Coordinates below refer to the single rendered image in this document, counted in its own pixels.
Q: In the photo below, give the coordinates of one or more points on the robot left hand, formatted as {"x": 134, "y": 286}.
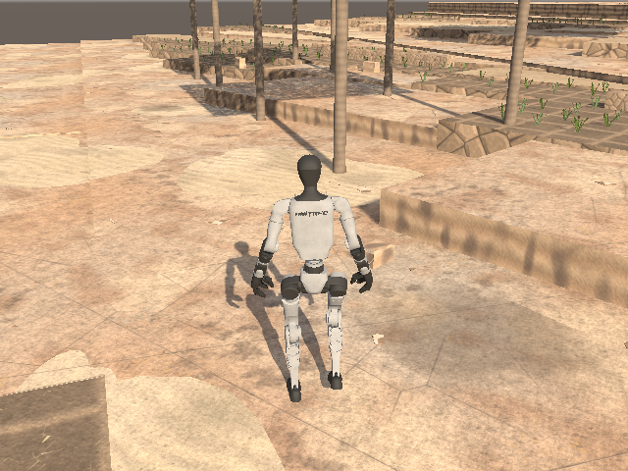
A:
{"x": 257, "y": 282}

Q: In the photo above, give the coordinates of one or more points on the left robot forearm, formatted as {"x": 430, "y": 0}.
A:
{"x": 263, "y": 261}

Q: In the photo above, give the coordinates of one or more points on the right robot forearm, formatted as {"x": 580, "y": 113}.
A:
{"x": 360, "y": 258}

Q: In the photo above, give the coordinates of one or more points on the robot left upper arm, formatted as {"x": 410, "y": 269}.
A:
{"x": 280, "y": 208}

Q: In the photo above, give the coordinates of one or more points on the robot right hand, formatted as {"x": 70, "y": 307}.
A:
{"x": 363, "y": 278}

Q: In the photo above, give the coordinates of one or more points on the robot right upper arm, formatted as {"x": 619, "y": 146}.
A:
{"x": 342, "y": 206}

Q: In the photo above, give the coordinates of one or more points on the humanoid robot head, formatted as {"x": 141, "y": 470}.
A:
{"x": 309, "y": 170}

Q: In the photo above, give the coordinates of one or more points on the left robot foot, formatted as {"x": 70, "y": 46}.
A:
{"x": 295, "y": 394}

